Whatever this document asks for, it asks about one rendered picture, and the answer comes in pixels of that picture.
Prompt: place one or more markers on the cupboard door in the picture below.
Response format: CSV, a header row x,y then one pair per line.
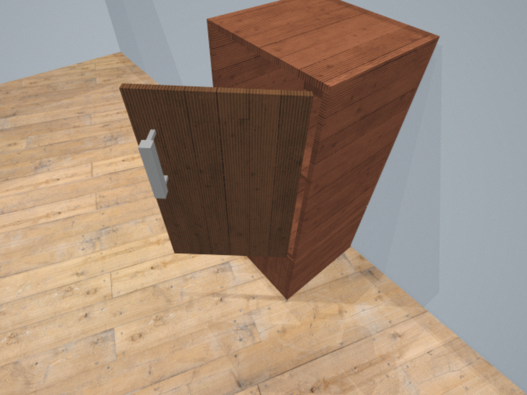
x,y
233,157

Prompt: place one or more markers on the handle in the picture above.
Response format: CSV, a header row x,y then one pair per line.
x,y
152,166

